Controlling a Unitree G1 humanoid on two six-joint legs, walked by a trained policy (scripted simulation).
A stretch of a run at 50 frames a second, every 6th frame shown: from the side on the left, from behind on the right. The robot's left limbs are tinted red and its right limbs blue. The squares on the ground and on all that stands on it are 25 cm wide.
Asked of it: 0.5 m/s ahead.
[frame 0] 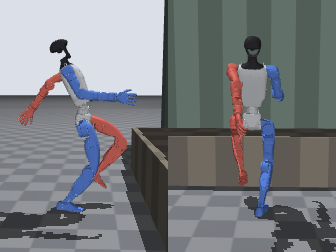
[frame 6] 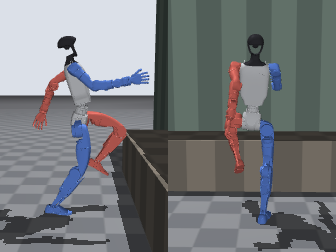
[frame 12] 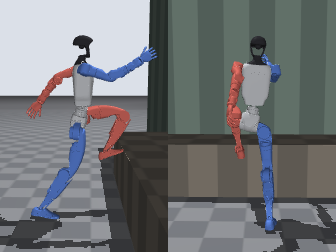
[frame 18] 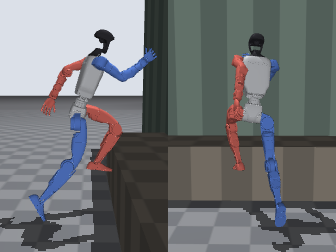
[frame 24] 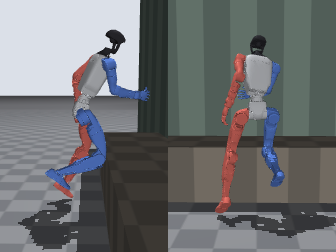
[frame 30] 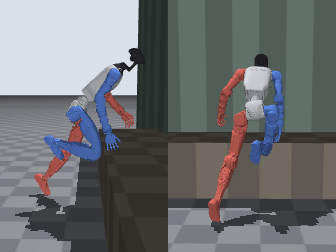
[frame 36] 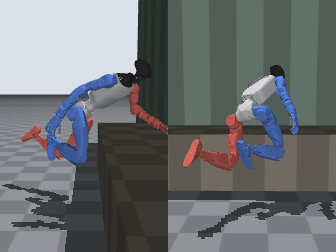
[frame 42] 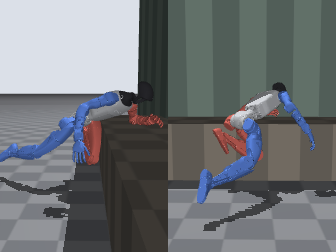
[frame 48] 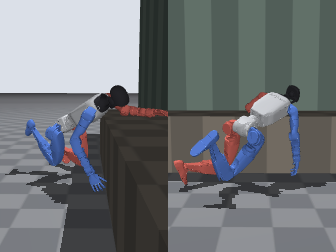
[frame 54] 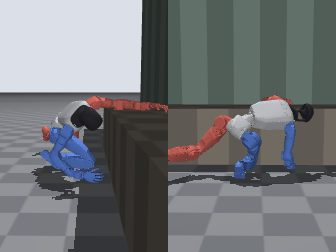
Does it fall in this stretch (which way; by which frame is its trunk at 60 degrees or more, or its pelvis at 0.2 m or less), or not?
yes: goes over to its right; its trunk at 60 degrees or more by frame 36
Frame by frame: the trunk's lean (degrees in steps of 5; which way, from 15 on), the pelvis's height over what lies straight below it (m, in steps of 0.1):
0: 25 backward, 0.7
6: 15 backward, 0.7
12: 5, 0.8
18: 20 forward, 0.8
24: 30 forward, 0.8
30: 50 forward, 0.8
36: 60 forward and to its right, 0.7
42: 70 forward and to its right, 0.5
48: 65 forward and to its right, 0.4
54: 90 to its right, 0.4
